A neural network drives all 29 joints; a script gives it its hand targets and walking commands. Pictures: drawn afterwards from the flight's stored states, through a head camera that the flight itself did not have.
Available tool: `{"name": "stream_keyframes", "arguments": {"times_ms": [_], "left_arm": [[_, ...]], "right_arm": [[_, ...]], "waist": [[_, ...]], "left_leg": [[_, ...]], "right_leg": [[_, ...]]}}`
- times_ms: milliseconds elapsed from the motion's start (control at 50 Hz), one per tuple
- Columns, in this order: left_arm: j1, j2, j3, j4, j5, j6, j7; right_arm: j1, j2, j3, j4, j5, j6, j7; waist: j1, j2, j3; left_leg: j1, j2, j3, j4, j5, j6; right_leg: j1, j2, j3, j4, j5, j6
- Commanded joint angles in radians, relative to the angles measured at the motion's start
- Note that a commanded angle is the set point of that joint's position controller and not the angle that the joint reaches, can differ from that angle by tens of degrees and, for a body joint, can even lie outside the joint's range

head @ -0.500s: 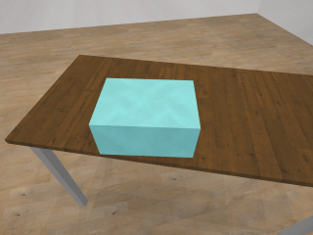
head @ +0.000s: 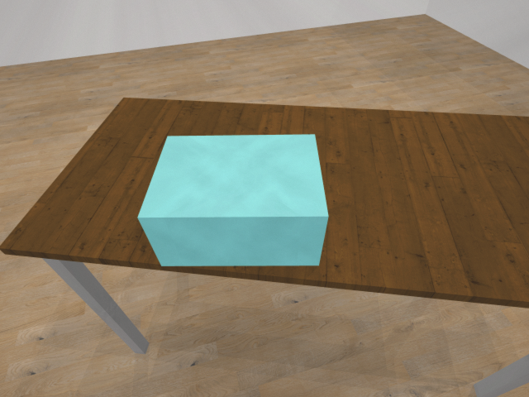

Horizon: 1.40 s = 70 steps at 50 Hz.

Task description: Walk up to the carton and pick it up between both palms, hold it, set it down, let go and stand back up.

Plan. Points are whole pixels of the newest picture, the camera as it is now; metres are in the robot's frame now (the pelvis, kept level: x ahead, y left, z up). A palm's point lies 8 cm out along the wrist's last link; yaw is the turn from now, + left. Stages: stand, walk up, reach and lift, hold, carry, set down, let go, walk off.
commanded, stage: walk up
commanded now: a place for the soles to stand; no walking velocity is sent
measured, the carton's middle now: (240, 198) +0.47 +0.09 +0.03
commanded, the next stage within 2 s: none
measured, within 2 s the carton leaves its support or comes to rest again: neither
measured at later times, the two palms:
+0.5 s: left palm out of the picture +0.02 +0.35 -0.14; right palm out of the picture +0.01 -0.20 -0.13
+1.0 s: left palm out of the picture +0.00 +0.33 -0.14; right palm out of the picture -0.04 -0.17 -0.13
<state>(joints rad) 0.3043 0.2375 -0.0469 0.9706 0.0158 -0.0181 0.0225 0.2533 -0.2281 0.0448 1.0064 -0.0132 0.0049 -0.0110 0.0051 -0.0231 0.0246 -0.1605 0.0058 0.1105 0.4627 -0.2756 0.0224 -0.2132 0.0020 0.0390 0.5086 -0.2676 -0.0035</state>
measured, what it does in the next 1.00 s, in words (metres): steps on the spot: left foot, then right foot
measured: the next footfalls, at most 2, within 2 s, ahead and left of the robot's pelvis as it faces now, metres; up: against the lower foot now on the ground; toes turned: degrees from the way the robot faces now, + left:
left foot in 0.44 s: +0.06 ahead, +0.21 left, +0.00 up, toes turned +2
right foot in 0.74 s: -0.01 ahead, -0.04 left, +0.00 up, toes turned -5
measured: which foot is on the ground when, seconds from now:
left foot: down 0.00-0.18, up 0.20-0.42, down 0.44-1.00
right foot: down 0.00-0.46, up 0.48-0.72, down 0.74-1.00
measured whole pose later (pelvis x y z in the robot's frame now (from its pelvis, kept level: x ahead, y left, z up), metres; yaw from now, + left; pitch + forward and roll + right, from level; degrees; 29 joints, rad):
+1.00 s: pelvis -0.03 +0.08 +0.00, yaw -4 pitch -2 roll -1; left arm 0.32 0.26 -0.04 1.02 0.01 0.00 0.01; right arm 0.33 -0.24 0.05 1.01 -0.01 -0.01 0.00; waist -0.01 -0.02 0.01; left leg -0.24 0.03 0.03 0.48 -0.20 0.00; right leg -0.15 -0.01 -0.02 0.46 -0.27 0.01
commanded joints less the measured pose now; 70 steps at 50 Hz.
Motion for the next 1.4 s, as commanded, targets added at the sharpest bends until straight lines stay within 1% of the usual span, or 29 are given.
{"name": "stream_keyframes", "arguments": {"times_ms": [0,100,120,160,200,220,300,360,400,420,440,460,480,500,540,580,620,680,700,740,780,800,840,880,920,1000,1060,1180,1380], "left_arm": [[0.048,0.114,0.020,-0.028,-0.004,-0.012,0.006],[0.058,0.115,0.022,-0.017,-0.005,-0.010,0.006],[0.088,0.139,0.042,-0.042,0.009,-0.012,0.027],[0.137,0.210,0.072,-0.033,0.007,-0.009,0.047],[0.138,0.219,0.084,-0.044,0.019,-0.004,0.060],[0.122,0.210,0.086,-0.059,0.020,-0.004,0.063],[0.077,0.174,0.092,-0.097,0.029,-0.010,0.061],[-0.018,0.191,0.091,-0.123,0.028,0.004,0.035],[-0.033,0.164,0.076,-0.128,0.023,0.017,0.018],[-0.007,0.137,0.065,-0.124,0.012,0.022,0.013],[0.048,0.099,0.050,-0.128,0.002,0.027,0.013],[0.065,0.089,0.047,-0.120,-0.004,0.039,0.020],[0.063,0.107,0.053,-0.116,0.001,0.049,0.023],[0.065,0.124,0.056,-0.103,0.003,0.050,0.020],[0.080,0.121,0.057,-0.081,0.001,0.041,0.012],[0.099,0.106,0.051,-0.061,0.006,0.033,0.007],[0.066,0.090,0.042,-0.065,0.007,0.026,0.005],[0.078,0.101,0.047,-0.064,0.011,0.010,0.004],[0.067,0.118,0.049,-0.062,0.011,0.006,0.006],[0.065,0.149,0.055,-0.056,0.007,0.004,0.004],[-0.008,0.169,0.053,-0.047,-0.016,0.013,-0.001],[-0.022,0.157,0.048,-0.037,-0.017,0.016,-0.004],[-0.003,0.136,0.039,-0.029,-0.013,0.013,-0.008],[0.026,0.127,0.034,-0.009,-0.011,0.005,-0.010],[0.037,0.127,0.032,0.008,-0.009,0.000,-0.009],[0.042,0.119,0.026,0.023,-0.006,0.003,-0.006],[0.040,0.119,0.022,0.031,-0.005,0.000,-0.003],[0.043,0.128,0.017,0.048,-0.009,0.001,-0.001],[0.025,0.131,0.017,0.054,-0.016,0.008,0.001]], "right_arm": [[0.036,-0.126,-0.025,-0.023,0.001,-0.009,-0.005],[0.039,-0.128,-0.025,-0.006,0.000,-0.007,-0.002],[-0.013,-0.198,-0.046,-0.024,-0.018,0.010,0.003],[-0.004,-0.165,-0.040,-0.046,-0.034,0.029,0.008],[-0.001,-0.145,-0.037,-0.065,-0.037,0.039,0.010],[-0.001,-0.147,-0.036,-0.064,-0.037,0.041,0.009],[-0.014,-0.140,-0.040,-0.078,-0.030,0.040,0.007],[0.053,-0.111,-0.040,-0.069,-0.005,0.026,0.004],[0.104,-0.143,-0.057,-0.051,0.005,0.013,0.001],[0.090,-0.185,-0.068,-0.059,0.005,0.013,-0.004],[0.063,-0.231,-0.078,-0.087,0.007,0.017,-0.010],[0.027,-0.254,-0.078,-0.091,0.014,0.023,-0.014],[-0.023,-0.262,-0.083,-0.105,0.022,0.026,-0.017],[-0.077,-0.231,-0.074,-0.115,0.025,0.029,-0.017],[-0.069,-0.200,-0.063,-0.115,0.008,0.023,-0.014],[-0.036,-0.181,-0.057,-0.112,-0.002,0.004,-0.008],[0.002,-0.192,-0.059,-0.097,-0.007,-0.002,-0.005],[-0.008,-0.186,-0.054,-0.101,-0.007,0.003,0.000],[0.010,-0.170,-0.047,-0.100,0.004,0.001,0.005],[0.038,-0.118,-0.026,-0.093,0.003,-0.003,0.011],[0.056,-0.103,-0.021,-0.086,0.006,-0.006,0.007],[0.063,-0.118,-0.024,-0.076,0.002,-0.009,0.006],[0.073,-0.147,-0.033,-0.064,0.002,-0.017,0.007],[0.070,-0.139,-0.029,-0.050,0.000,-0.026,0.003],[0.075,-0.135,-0.025,-0.051,0.003,-0.030,0.001],[0.099,-0.130,-0.023,-0.033,0.001,-0.028,-0.003],[0.110,-0.137,-0.027,-0.024,-0.003,-0.030,-0.004],[0.109,-0.124,-0.012,-0.019,-0.001,-0.034,-0.008],[0.117,-0.125,-0.004,-0.004,-0.002,-0.032,-0.015]], "waist": [[-0.003,0.017,0.021],[0.003,-0.007,0.058],[0.019,0.038,0.091],[0.021,-0.039,0.065],[0.020,-0.106,0.057],[0.024,-0.104,0.060],[0.013,-0.108,-0.021],[-0.028,-0.151,-0.083],[-0.046,-0.026,-0.090],[-0.031,0.041,-0.070],[-0.006,0.147,-0.062],[-0.005,0.198,-0.010],[-0.002,0.205,0.045],[0.015,0.180,0.113],[0.015,0.175,0.128],[0.017,0.149,0.079],[-0.003,0.137,0.031],[0.009,0.107,-0.010],[0.000,0.081,-0.006],[-0.010,-0.021,-0.008],[-0.043,-0.030,0.044],[-0.041,-0.059,0.081],[-0.029,0.003,0.092],[-0.010,0.008,0.086],[-0.011,0.038,0.079],[-0.003,0.021,0.078],[-0.012,0.068,0.042],[-0.002,0.027,0.000],[-0.017,0.009,0.022]], "left_leg": [[0.036,0.100,-0.108,-0.098,0.047,0.027],[0.013,0.095,-0.093,-0.113,-0.039,0.030],[-0.070,0.082,-0.054,0.001,-0.013,0.014],[-0.180,0.039,-0.061,0.134,-0.130,-0.018],[-0.262,0.050,-0.110,0.265,-0.280,-0.019],[-0.288,0.064,-0.124,0.305,-0.284,-0.021],[-0.288,0.069,-0.140,0.303,-0.200,-0.044],[-0.047,0.025,-0.067,0.063,-0.012,-0.038],[0.093,0.012,-0.060,-0.044,0.167,-0.022],[0.092,0.099,-0.155,-0.062,0.166,0.000],[0.023,0.237,-0.326,-0.145,0.082,0.038],[-0.143,0.320,-0.393,-0.235,-0.138,0.111],[-0.271,0.347,-0.447,-0.278,-0.290,0.157],[-0.303,0.311,-0.405,-0.292,-0.316,0.155],[-0.222,0.243,-0.325,-0.217,-0.095,0.123],[-0.148,0.237,-0.318,-0.163,0.039,0.117],[-0.055,0.230,-0.325,-0.139,0.010,0.109],[-0.108,0.203,-0.291,-0.091,-0.016,0.080],[-0.174,0.192,-0.278,-0.086,-0.020,0.057],[-0.198,0.121,-0.204,-0.057,-0.121,0.018],[-0.024,0.066,-0.147,-0.051,-0.090,0.005],[-0.025,0.073,-0.159,-0.057,-0.094,0.010],[-0.061,0.091,-0.196,-0.084,-0.088,0.016],[-0.079,0.105,-0.218,-0.098,-0.028,0.025],[-0.095,0.097,-0.201,-0.101,-0.010,0.023],[-0.095,0.100,-0.214,-0.112,-0.016,0.022],[-0.059,0.098,-0.201,-0.092,0.074,0.022],[-0.028,0.097,-0.193,-0.049,0.239,0.022],[-0.060,0.095,-0.191,-0.029,0.273,0.012]], "right_leg": [[-0.076,-0.088,0.103,-0.093,0.149,-0.050],[-0.099,-0.083,0.126,-0.123,0.043,-0.039],[-0.075,-0.145,0.206,-0.119,0.157,-0.073],[-0.009,-0.266,0.395,-0.199,0.105,-0.157],[0.025,-0.329,0.468,-0.229,0.074,-0.210],[0.021,-0.336,0.466,-0.225,0.089,-0.221],[0.088,-0.264,0.338,-0.144,0.304,-0.183],[-0.037,-0.146,0.162,-0.048,0.327,-0.120],[-0.155,-0.057,0.106,0.075,0.209,-0.056],[-0.216,-0.006,0.066,0.143,0.092,-0.023],[-0.226,0.036,0.037,0.218,-0.155,0.004],[-0.175,0.023,0.017,0.303,-0.350,0.013],[-0.145,-0.013,0.024,0.377,-0.357,0.021],[-0.146,-0.024,0.031,0.396,-0.308,0.025],[-0.182,-0.025,0.031,0.338,-0.253,0.013],[-0.154,-0.036,0.012,0.267,-0.214,0.010],[-0.133,-0.023,-0.018,0.144,-0.200,0.008],[0.040,-0.006,-0.052,-0.101,0.043,-0.006],[0.100,-0.039,-0.006,-0.102,0.085,-0.020],[0.093,-0.139,0.136,-0.178,-0.056,-0.052],[-0.158,-0.129,0.130,-0.226,-0.317,-0.065],[-0.185,-0.105,0.106,-0.237,-0.332,-0.051],[-0.130,-0.082,0.066,-0.206,-0.213,-0.033],[-0.077,-0.079,0.047,-0.169,-0.089,-0.034],[-0.053,-0.085,0.039,-0.166,-0.069,-0.035],[-0.035,-0.078,0.019,-0.155,-0.073,-0.034],[-0.012,-0.090,0.018,-0.152,0.009,-0.035],[0.025,-0.102,-0.010,-0.133,0.116,-0.033],[0.047,-0.104,-0.029,-0.137,0.141,-0.037]]}}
